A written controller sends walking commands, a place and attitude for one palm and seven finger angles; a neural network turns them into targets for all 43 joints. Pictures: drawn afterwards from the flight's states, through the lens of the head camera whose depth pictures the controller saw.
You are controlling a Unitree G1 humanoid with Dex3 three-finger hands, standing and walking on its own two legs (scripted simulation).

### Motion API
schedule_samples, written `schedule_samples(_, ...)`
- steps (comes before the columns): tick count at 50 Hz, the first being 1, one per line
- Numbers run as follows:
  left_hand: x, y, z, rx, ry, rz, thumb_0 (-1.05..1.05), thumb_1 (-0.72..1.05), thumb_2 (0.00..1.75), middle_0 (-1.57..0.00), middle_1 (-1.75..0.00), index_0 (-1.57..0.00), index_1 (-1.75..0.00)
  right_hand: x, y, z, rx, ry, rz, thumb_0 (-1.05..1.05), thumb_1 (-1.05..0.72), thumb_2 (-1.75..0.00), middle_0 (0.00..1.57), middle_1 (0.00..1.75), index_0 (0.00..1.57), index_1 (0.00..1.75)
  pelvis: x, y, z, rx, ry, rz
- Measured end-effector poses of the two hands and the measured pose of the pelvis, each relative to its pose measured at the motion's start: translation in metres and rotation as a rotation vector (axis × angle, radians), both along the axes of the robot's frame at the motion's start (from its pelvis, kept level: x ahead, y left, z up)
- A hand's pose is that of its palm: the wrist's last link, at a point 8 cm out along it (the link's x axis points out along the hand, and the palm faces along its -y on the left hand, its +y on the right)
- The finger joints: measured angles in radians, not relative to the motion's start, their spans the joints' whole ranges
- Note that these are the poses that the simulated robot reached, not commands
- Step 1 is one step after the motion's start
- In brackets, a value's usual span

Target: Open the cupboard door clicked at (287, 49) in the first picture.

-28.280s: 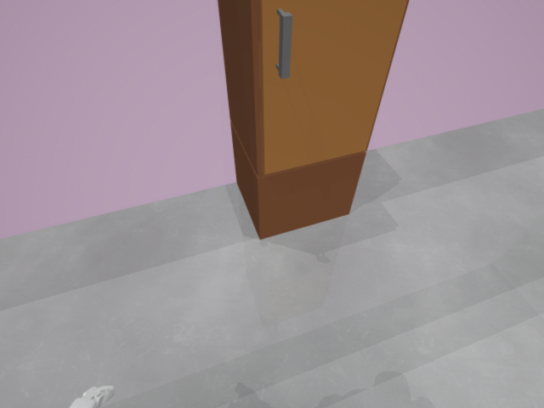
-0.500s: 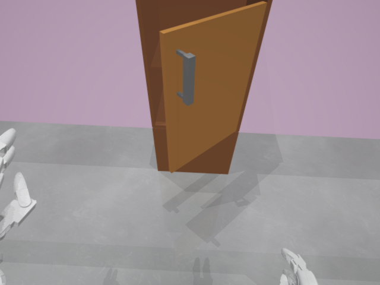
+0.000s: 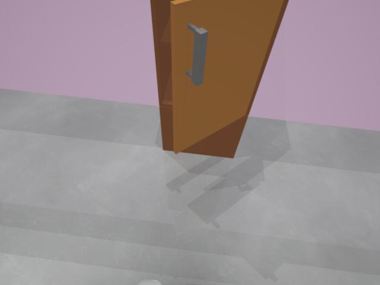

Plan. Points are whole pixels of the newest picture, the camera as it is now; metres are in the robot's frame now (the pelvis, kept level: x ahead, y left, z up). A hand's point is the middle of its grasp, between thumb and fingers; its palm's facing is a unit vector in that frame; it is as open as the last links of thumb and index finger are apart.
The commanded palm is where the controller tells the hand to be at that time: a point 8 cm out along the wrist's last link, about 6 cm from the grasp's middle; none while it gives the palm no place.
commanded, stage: let the arm hang, fingers relaxed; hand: left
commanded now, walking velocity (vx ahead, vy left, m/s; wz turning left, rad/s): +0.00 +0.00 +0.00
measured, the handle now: (194, 55) +0.65 +0.03 +0.12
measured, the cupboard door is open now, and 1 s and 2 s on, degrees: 43 43 43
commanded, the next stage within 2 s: look to check the result in 0.62 s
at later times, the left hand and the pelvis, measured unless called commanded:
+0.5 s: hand (84, 279) +0.14 +0.24 -0.13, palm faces +0.00 -0.94 -0.35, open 7.4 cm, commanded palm none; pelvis +0.05 +0.00 +0.01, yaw +0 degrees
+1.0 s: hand (95, 273) +0.16 +0.23 -0.14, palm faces -0.03 -0.94 -0.34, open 7.4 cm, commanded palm none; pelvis +0.07 -0.02 +0.01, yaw -1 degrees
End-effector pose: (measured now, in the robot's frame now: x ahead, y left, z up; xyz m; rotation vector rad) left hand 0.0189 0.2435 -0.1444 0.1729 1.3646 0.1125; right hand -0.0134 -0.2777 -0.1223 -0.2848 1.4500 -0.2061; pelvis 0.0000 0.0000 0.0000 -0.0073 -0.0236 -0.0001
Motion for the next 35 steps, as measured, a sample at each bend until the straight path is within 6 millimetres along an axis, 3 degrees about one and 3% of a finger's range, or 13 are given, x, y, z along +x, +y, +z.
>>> schedule_samples(4,-0.01,0.021,0.009,0.069,0.034,0.033,0.01,0.91,0.9,-0.21,-0.3,-0.21,-0.3,0.007,0.001,-0.004,0.015,-0.006,-0.006,0.01,-0.9,-0.9,0.21,0.3,0.2,0.3,0.005,-0.002,0.001,0.002,-0.001,0.004)
schedule_samples(7,-0.005,0.037,0.017,0.119,0.032,0.044,0.01,0.91,0.9,-0.21,-0.3,-0.21,-0.3,0.021,0.004,-0.009,0.029,-0.042,-0.006,0.01,-0.9,-0.9,0.21,0.3,0.2,0.3,0.009,-0.002,0.002,-0.003,-0.011,0.008)
schedule_samples(15,0.05,0.06,0.038,0.188,-0.074,0.029,0.01,0.91,0.9,-0.2,-0.3,-0.2,-0.3,0.068,0.015,-0.013,0.072,-0.123,0.028,0.0,-0.91,-0.9,0.21,0.3,0.2,0.3,0.025,0.001,0.006,0.006,-0.003,0.003)
schedule_samples(25,0.116,0.044,0.048,0.17,-0.177,-0.026,0.0,0.91,0.9,-0.2,-0.3,-0.2,-0.3,0.125,0.009,-0.007,0.071,-0.208,0.05,0.0,-0.9,-0.9,0.21,0.3,0.2,0.3,0.047,-0.001,0.012,0.015,0.002,-0.004)
schedule_samples(35,0.142,0.026,0.044,0.136,-0.185,-0.049,0.0,0.9,0.9,-0.21,-0.3,-0.21,-0.3,0.151,-0.012,0.004,0.027,-0.226,0.052,0.0,-0.9,-0.9,0.21,0.3,0.2,0.3,0.062,-0.007,0.014,0.016,0.006,-0.012)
